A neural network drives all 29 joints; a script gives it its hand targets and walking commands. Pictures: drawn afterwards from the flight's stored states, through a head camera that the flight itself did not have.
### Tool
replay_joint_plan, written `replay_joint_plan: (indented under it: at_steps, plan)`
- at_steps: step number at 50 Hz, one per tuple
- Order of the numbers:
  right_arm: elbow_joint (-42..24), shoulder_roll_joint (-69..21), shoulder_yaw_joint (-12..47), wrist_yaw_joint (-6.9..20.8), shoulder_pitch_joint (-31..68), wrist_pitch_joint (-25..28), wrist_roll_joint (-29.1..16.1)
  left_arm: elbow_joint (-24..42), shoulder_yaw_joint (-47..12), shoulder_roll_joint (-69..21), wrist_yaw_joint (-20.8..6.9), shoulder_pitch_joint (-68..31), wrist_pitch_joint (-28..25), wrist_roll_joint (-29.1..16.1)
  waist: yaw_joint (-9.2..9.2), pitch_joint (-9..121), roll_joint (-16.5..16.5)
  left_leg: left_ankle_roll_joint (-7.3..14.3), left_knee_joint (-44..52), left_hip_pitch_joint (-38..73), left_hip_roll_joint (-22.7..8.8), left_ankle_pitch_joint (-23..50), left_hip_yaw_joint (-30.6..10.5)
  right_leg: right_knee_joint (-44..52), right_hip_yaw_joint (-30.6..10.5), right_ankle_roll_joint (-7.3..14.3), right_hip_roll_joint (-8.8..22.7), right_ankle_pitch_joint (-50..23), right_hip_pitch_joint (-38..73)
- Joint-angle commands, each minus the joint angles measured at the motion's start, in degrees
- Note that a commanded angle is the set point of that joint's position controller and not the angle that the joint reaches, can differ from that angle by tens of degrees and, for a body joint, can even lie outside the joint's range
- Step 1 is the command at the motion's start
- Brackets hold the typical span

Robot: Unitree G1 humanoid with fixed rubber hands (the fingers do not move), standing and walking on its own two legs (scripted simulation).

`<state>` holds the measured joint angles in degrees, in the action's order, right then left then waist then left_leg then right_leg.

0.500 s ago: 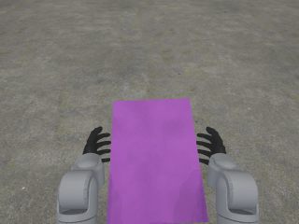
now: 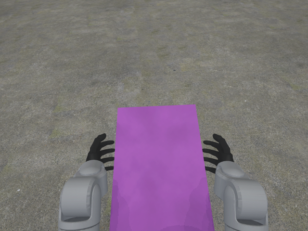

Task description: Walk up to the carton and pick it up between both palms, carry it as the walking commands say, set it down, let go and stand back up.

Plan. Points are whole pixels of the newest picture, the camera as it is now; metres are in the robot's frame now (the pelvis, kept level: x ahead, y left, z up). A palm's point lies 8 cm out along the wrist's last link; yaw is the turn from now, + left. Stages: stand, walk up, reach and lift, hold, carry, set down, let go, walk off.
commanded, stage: carry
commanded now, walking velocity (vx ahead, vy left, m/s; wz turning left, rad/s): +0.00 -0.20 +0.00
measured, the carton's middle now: (159, 168) +0.31 -0.01 +0.01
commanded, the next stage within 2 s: none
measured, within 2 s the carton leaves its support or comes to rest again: neither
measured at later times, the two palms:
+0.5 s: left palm (153, 185) +0.22 +0.00 +0.10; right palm (292, 183) +0.22 -0.28 +0.09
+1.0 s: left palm (205, 219) +0.16 -0.09 +0.10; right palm out of the picture +0.17 -0.37 +0.10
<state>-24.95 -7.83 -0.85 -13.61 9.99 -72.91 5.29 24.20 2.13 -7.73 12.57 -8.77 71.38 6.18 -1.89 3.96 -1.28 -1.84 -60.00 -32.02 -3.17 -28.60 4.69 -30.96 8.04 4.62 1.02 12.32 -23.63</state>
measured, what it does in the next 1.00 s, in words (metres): steps to the right: left foot, then right foot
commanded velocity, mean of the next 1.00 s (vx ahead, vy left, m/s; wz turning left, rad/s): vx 0.00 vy -0.20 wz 0.00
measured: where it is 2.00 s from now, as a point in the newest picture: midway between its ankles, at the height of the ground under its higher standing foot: outside the picture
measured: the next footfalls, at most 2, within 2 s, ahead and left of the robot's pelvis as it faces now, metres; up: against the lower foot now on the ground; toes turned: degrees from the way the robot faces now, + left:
left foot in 0.14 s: +0.01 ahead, +0.08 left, +0.00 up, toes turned +9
right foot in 0.44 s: +0.02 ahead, -0.25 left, +0.00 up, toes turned -7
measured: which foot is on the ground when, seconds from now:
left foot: up 0.00-0.12, down 0.14-0.46, up 0.48-0.76, down 0.78-1.00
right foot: down 0.00-0.16, up 0.18-0.42, down 0.44-0.80, up 0.82-1.00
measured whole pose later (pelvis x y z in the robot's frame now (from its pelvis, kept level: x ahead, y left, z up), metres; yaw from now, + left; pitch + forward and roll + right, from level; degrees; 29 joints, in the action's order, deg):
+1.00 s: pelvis -0.10 -0.24 +0.00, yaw +1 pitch +4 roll -2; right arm -25.0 -7.7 -1.5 -12.2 8.9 -70.5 5.4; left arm 27.2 0.5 -7.6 14.3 -7.6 72.1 5.0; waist 0.8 3.0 0.1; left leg -1.6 -30.9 -20.6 -7.6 -13.8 6.9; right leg -49.3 3.0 -2.0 3.4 23.0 -30.1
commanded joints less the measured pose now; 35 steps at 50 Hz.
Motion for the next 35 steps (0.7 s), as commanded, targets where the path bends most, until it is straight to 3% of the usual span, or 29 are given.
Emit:
replay_joint_plan:
  at_steps: [1, 4, 6, 7, 8, 9, 10, 11, 12, 14, 16, 19, 21, 22, 23, 24, 25, 26, 27, 30, 32, 35]
  plan:
    - [-5.8, -57.9, 34.1, 14.7, 22.0, 2.7, -22.0, 5.8, -30.9, -56.6, -13.6, -18.6, -1.9, -20.4, 1.95, 17.0, 9.7, 0.6, 6.5, -0.6, 0.2, -0.3, 0.4, 9.4, -14.4, 7.6, 14.1, -11.1, 15.3]
    - [-3.9, -56.3, 32.2, 14.6, 19.3, 2.2, -20.9, 5.2, -31.9, -55.8, -13.3, -17.5, -1.3, -20.5, 2.02, 17.7, 8.9, 1.9, 17.0, 5.8, 1.6, 1.9, 1.9, 8.7, -13.8, 7.3, 13.6, -15.1, 13.7]
    - [-3.0, -56.1, 31.2, 14.9, 18.5, 2.1, -20.4, 5.2, -32.8, -55.9, -13.1, -17.6, -1.0, -21.1, 1.19, 18.2, 7.0, 2.9, 31.7, 15.1, 0.4, 10.8, 3.2, 6.7, -10.7, 4.4, 11.6, -15.8, 11.0]
    - [-2.5, -56.3, 30.7, 15.2, 18.2, 2.1, -20.3, 5.2, -33.4, -56.0, -13.0, -18.1, -0.9, -21.3, 0.66, 18.0, 4.6, 3.5, 38.7, 23.7, -4.3, 16.6, -0.5, 3.5, -8.7, 1.3, 10.0, -13.5, 4.4]
    - [-1.8, -56.4, 30.0, 15.3, 17.3, 2.1, -20.0, 5.9, -34.1, -56.2, -12.9, -18.9, -0.6, -21.4, -0.13, 16.3, -5.3, 6.7, 42.3, 30.6, -16.7, 17.3, -14.4, -4.2, -6.2, -3.1, 6.6, -4.0, -7.1]
    - [-0.5, -56.7, 28.6, 15.2, 16.7, 2.5, -19.8, 8.6, -35.8, -55.8, -13.3, -23.1, -0.3, -22.3, -0.45, 13.6, -19.9, 14.7, 42.4, 29.1, -29.0, 30.2, -29.1, -15.4, -3.6, -6.8, 1.6, 19.0, -16.5]
    - [-2.2, -57.7, 29.4, 15.4, 18.7, 2.9, -20.5, 8.5, -35.5, -57.0, -13.2, -24.8, -0.8, -22.4, 0.45, 12.7, -11.7, 16.1, 40.9, 29.1, -28.0, 35.7, -25.5, -24.6, -9.1, -6.2, 3.5, 18.6, -16.8]
    - [-2.2, -58.0, 29.1, 15.5, 18.7, 3.2, -19.6, 8.8, -36.2, -58.1, -13.5, -25.3, -1.1, -23.1, 0.51, 12.1, -6.6, 14.4, 40.5, 26.8, -25.3, 32.5, -21.0, -28.2, -10.2, -6.0, 4.2, 15.8, -15.7]
    - [-3.6, -58.3, 29.3, 15.5, 20.0, 3.6, -19.6, 9.3, -36.7, -58.8, -13.7, -26.2, -1.3, -23.6, 0.81, 11.4, -3.7, 11.8, 40.2, 24.1, -22.2, 30.2, -15.1, -28.9, -10.0, -5.8, 4.9, 12.7, -13.7]
    - [-6.2, -58.5, 29.7, 15.4, 20.2, 4.1, -19.9, 9.6, -37.0, -59.4, -13.8, -25.0, -1.7, -23.9, 1.0, 12.1, -6.6, 8.7, 37.8, 22.8, -16.8, 37.4, -7.1, -24.3, -6.0, -6.3, 3.6, 10.4, -10.0]
    - [-7.5, -56.7, 29.5, 15.2, 19.2, 3.9, -20.1, 9.6, -36.9, -58.3, -13.3, -23.2, -1.5, -23.4, 0.72, 13.7, -10.0, 8.0, 36.1, 23.2, -15.0, 42.8, -5.1, -19.0, -2.6, -7.0, 1.5, 11.4, -6.6]
    - [-7.7, -54.2, 29.3, 14.8, 16.9, 2.9, -19.7, 8.7, -35.9, -55.9, -12.7, -19.8, -0.6, -22.4, 0.31, 15.0, -13.4, 6.7, 34.0, 23.6, -14.6, 45.2, -4.4, -8.5, 0.4, -7.5, -0.8, 11.4, -1.8]
    - [-7.4, -53.0, 29.5, 14.6, 16.6, 2.3, -19.5, 7.5, -34.9, -54.8, -12.6, -17.5, 0.0, -21.9, 1.38, 16.7, -12.0, 4.4, 29.1, 22.2, -12.9, 40.8, -2.2, 5.4, 2.9, -7.0, -2.0, 5.1, 5.5]
    - [-6.8, -52.7, 29.5, 14.4, 16.3, 2.0, -19.4, 6.9, -34.1, -54.1, -12.6, -17.2, 0.3, -21.6, 1.3, 18.0, -8.2, 2.5, 25.4, 19.4, -10.9, 36.2, -0.7, 10.5, 2.1, -6.6, -0.4, 0.9, 11.2]
    - [-6.4, -52.6, 29.9, 14.2, 16.2, 1.8, -19.2, 6.4, -33.6, -53.3, -12.8, -17.8, 0.5, -21.4, 1.0, 18.8, 0.1, 0.2, 20.1, 11.6, -8.6, 24.0, 0.5, 11.5, -5.1, -5.1, 6.5, -11.5, 18.0]
    - [-7.8, -52.4, 31.2, 14.4, 18.9, 1.4, -19.8, 5.1, -32.4, -53.1, -12.8, -16.8, 0.0, -20.6, 1.78, 17.3, 17.5, -2.3, 10.1, -2.0, -1.6, -3.9, 5.2, 10.3, -20.2, 1.3, 17.6, -27.7, 21.6]
    - [-6.9, -54.5, 32.2, 14.7, 20.7, 1.2, -20.8, 5.1, -31.7, -54.8, -12.8, -17.0, 0.1, -20.6, 1.7, 16.6, 18.8, -1.1, 0.0, -4.5, -0.9, -13.7, 0.3, 8.3, -21.0, 6.1, 19.1, -30.4, 18.6]
    - [-6.6, -56.7, 33.8, 14.9, 22.3, 1.5, -22.0, 5.6, -31.1, -55.9, -13.2, -17.3, -0.3, -20.4, 2.01, 16.6, 13.7, 0.2, -5.2, -5.0, -0.3, -11.5, -2.3, 7.9, -18.4, 7.2, 18.0, -28.6, 17.4]
    - [-7.1, -57.9, 35.1, 15.2, 23.6, 1.9, -23.0, 6.2, -31.1, -56.5, -13.5, -17.8, -0.9, -20.1, 2.1, 17.0, 10.9, 0.7, -6.9, -5.7, -0.7, -7.4, -2.6, 7.5, -15.0, 6.5, 16.4, -24.6, 17.2]
    - [-7.6, -59.7, 36.2, 15.6, 24.1, 2.9, -23.9, 6.8, -30.7, -58.1, -13.7, -19.0, -2.3, -19.9, 1.81, 17.2, 10.5, -0.1, -2.0, -4.5, -1.2, -0.6, -0.6, 6.7, -10.5, 5.4, 12.7, -20.2, 18.1]
    - [-7.3, -59.0, 35.5, 15.2, 23.2, 3.2, -23.6, 6.9, -31.0, -57.7, -13.7, -19.0, -2.5, -20.2, 1.89, 17.4, 10.1, 0.1, 3.0, -1.7, -0.4, -0.9, 0.5, 8.0, -12.0, 6.5, 13.2, -15.1, 16.0]
    - [-5.7, -57.1, 33.9, 14.8, 20.1, 3.1, -22.2, 6.5, -31.8, -56.4, -13.5, -17.7, -2.1, -20.4, 2.01, 18.2, 9.7, 1.4, 12.1, 3.4, 1.0, 0.3, 1.6, 8.5, -13.7, 7.3, 14.0, -15.5, 14.2]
